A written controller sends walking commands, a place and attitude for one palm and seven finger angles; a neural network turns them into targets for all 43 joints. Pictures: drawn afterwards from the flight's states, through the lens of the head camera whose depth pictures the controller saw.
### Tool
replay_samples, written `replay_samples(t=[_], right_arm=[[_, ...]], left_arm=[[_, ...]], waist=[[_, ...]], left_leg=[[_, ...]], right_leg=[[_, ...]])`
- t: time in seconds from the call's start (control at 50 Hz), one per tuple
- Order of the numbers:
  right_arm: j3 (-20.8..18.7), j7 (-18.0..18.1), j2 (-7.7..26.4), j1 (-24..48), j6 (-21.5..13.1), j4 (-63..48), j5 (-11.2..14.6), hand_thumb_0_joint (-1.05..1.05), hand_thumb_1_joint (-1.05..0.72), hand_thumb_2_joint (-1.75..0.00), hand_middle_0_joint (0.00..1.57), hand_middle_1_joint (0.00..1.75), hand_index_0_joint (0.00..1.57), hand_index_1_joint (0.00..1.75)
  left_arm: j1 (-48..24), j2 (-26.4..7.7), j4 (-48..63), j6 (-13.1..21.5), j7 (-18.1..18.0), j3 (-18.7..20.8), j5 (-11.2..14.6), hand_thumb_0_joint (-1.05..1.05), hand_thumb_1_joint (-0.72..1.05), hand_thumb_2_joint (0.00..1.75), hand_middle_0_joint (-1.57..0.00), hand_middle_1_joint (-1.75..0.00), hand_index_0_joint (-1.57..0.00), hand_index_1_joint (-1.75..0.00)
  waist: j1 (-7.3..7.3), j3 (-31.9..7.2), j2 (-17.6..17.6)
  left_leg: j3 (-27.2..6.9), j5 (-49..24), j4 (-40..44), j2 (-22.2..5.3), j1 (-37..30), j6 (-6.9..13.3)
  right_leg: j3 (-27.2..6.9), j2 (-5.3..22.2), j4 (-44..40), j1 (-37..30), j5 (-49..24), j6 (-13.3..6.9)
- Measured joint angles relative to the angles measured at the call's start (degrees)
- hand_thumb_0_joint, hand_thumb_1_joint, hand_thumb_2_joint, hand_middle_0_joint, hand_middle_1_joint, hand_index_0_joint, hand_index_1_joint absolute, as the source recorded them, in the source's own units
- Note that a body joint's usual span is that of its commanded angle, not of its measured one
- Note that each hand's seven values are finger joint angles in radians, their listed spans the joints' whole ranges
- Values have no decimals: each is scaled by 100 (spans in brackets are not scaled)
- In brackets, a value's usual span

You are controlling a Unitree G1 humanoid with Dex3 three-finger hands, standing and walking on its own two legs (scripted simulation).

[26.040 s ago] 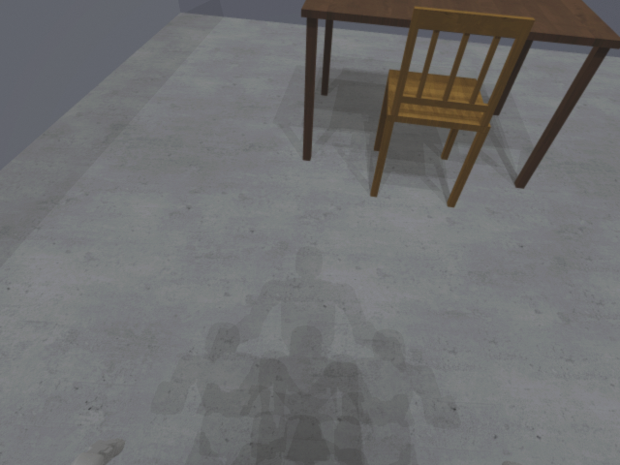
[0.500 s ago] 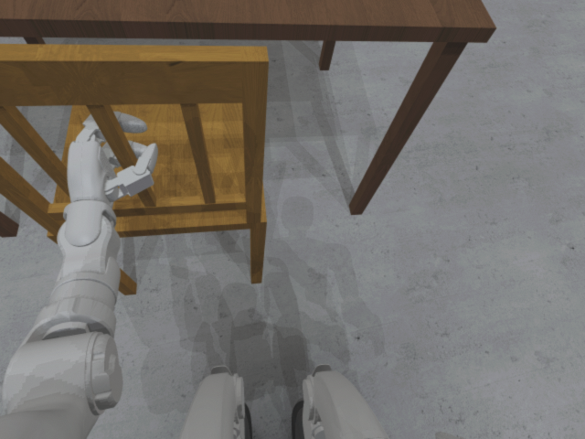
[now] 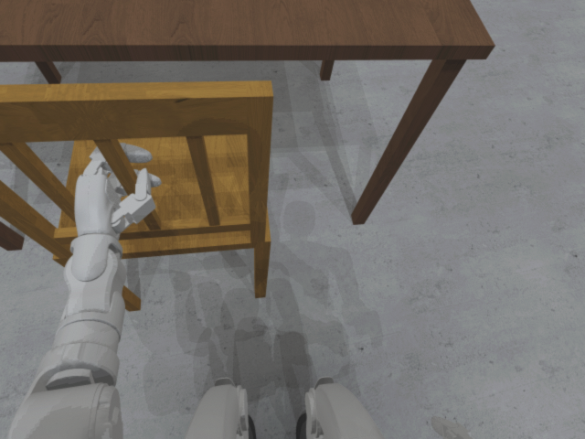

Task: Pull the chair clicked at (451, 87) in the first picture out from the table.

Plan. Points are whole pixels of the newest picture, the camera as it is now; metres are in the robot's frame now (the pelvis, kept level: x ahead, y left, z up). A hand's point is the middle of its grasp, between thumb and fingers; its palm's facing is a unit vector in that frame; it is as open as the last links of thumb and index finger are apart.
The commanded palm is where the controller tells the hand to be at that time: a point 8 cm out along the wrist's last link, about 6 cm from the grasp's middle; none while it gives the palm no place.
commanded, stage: hook a spindle and tug to test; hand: left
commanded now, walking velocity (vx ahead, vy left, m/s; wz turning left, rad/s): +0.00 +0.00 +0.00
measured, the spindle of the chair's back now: (134, 188) +0.46 +0.21 -0.01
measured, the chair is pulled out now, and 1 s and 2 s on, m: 0.01 0.13 0.23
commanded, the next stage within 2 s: step backward, pulling the chair out in 0.16 s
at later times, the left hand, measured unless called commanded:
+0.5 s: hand (146, 216) +0.40 +0.17 +0.03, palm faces +0.17 -0.98 -0.10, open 5.1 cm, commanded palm +0.38 +0.22 +0.03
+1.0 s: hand (180, 270) +0.32 +0.13 +0.03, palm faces +0.04 -0.99 -0.15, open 4.9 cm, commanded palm +0.31 +0.18 +0.03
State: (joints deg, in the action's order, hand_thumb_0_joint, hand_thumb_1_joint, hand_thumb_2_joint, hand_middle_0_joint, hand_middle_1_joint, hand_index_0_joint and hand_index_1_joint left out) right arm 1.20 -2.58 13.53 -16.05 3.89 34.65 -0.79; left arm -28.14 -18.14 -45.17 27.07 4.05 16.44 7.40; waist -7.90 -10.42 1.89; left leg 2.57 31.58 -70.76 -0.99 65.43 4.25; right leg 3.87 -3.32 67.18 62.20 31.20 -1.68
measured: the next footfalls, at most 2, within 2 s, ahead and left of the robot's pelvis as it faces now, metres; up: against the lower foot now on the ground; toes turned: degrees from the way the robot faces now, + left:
left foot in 1.82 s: -0.13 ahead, +0.15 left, +0.00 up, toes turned +1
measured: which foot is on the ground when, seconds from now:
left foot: down 0.00-1.00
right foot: down 0.00-1.00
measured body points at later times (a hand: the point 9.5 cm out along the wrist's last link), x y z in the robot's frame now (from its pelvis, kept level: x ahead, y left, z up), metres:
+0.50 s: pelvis +0.02 +0.00 +0.07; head +0.11 +0.02 +0.51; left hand +0.38 +0.23 +0.04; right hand +0.10 -0.24 -0.05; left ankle +0.01 +0.07 -0.63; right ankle +0.00 -0.11 -0.63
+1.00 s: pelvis -0.04 -0.01 +0.10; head +0.05 -0.02 +0.54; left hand +0.32 +0.18 +0.05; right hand +0.02 -0.27 -0.04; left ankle +0.01 +0.07 -0.63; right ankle +0.00 -0.11 -0.63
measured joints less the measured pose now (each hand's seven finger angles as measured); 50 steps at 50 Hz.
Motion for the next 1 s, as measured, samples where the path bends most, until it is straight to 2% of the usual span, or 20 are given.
replay_samples(t=[0.16,0.28,0.3,0.34,0.36,0.38,0.42,0.48,0.58,0.68,0.8,0.9,1.0], right_arm=[[-50,-23,-8,58,-70,-56,22,1,-91,-90,20,30,20,30],[-68,11,4,156,-149,-21,4,1,-91,-90,20,30,20,30],[-72,67,-23,215,-61,-15,74,1,-91,-90,20,30,20,30],[-82,273,-116,279,170,-61,236,1,-91,-90,20,30,20,30],[-67,369,-143,259,238,-97,297,1,-91,-90,20,30,20,30],[-42,447,-152,216,292,-133,341,1,-91,-90,20,30,20,30],[27,573,-136,120,362,-174,414,1,-91,-90,20,30,20,30],[138,706,-115,19,413,-124,464,1,-91,-90,20,30,20,30],[86,818,-45,-3,422,83,454,1,-91,-90,20,30,21,30],[-91,812,74,6,340,238,373,1,-91,-90,20,30,21,30],[-133,803,110,103,300,414,354,1,-91,-90,20,30,20,30],[-60,873,-44,118,284,489,459,1,-91,-90,20,30,20,30],[-29,927,-24,222,205,513,520,1,-91,-90,20,30,21,30]], left_arm=[[609,204,642,-47,-41,-238,97,2,79,80,-43,-145,-42,-145],[738,324,787,10,-80,-393,75,2,78,80,-44,-145,-42,-145],[704,319,860,-143,-170,-420,-43,2,77,81,-45,-144,-42,-145],[614,283,956,-794,-463,-582,-275,2,77,82,-44,-140,-42,-145],[607,290,905,-1116,-595,-658,-330,2,77,82,-43,-136,-42,-145],[615,305,763,-1361,-702,-723,-373,2,77,82,-42,-133,-42,-145],[596,405,292,-1565,-827,-759,-243,3,77,82,-37,-125,-42,-145],[412,540,-342,-1569,-938,-754,-164,3,78,81,-32,-114,-44,-145],[-3,487,-1027,-1501,-927,-890,-300,4,78,80,-30,-108,-47,-145],[-65,410,-1205,-1390,-807,-952,-287,3,78,80,-30,-107,-49,-145],[109,512,-1108,-1287,-754,-864,-220,2,77,79,-31,-106,-49,-145],[197,543,-1088,-1342,-778,-1037,-284,2,76,78,-31,-107,-49,-145],[174,611,-1233,-1423,-839,-1222,-277,1,76,78,-30,-109,-50,-145]], waist=[[118,-4,9],[218,12,20],[233,151,-20],[247,521,-108],[242,598,-100],[226,587,-57],[221,527,16],[271,570,-79],[260,848,-251],[233,1181,-321],[269,1526,-96],[306,1530,-68],[266,1503,-81]], left_leg=[[6,24,113,26,-192,-4],[-46,33,61,68,-189,-10],[-33,29,105,88,-338,12],[12,-97,464,160,-944,17],[20,-186,725,187,-1241,12],[22,-296,1020,208,-1495,38],[36,-531,1601,223,-1946,44],[72,-834,2294,232,-2509,23],[14,-1230,2992,237,-3068,10],[142,-1425,3322,317,-3447,38],[264,-1576,3501,230,-3671,3],[231,-1786,3688,121,-3699,-93],[172,-1971,3755,101,-3703,-130]], right_leg=[[-21,14,-115,-194,27,19],[32,52,-57,-215,67,12],[19,68,-76,-352,74,9],[-44,131,-406,-938,-347,7],[-67,146,-620,-1223,-328,21],[-84,153,-888,-1474,-316,39],[-127,149,-1465,-1920,-445,75],[-186,146,-2110,-2435,-790,127],[-139,141,-2632,-2900,-1329,175],[-265,225,-2909,-3256,-1329,134],[-369,149,-3215,-3500,-1479,99],[-337,40,-3505,-3566,-1759,11],[-268,22,-3568,-3584,-1917,-23]])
